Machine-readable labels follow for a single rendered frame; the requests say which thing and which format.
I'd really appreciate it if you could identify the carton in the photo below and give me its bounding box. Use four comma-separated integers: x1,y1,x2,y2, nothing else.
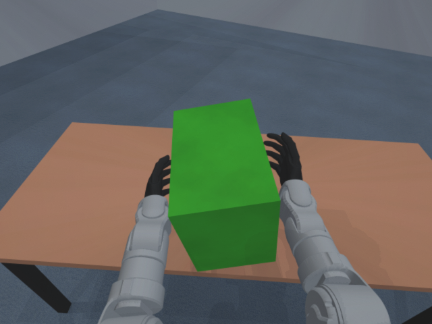
168,99,281,271

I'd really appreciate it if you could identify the left robot forearm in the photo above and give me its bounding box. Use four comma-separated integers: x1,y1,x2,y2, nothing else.
97,195,171,324

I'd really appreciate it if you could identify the robot left hand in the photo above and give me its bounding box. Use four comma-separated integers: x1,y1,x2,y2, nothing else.
144,155,171,197

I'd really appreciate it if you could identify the table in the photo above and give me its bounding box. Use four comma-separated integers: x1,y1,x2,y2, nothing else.
0,122,432,324

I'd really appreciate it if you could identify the right robot forearm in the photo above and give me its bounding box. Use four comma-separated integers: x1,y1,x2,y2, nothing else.
279,180,391,324

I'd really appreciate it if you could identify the robot right upper arm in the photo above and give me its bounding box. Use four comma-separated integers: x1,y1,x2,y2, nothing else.
305,284,390,324

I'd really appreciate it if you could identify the robot right hand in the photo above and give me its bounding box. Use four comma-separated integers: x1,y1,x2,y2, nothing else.
264,132,303,186

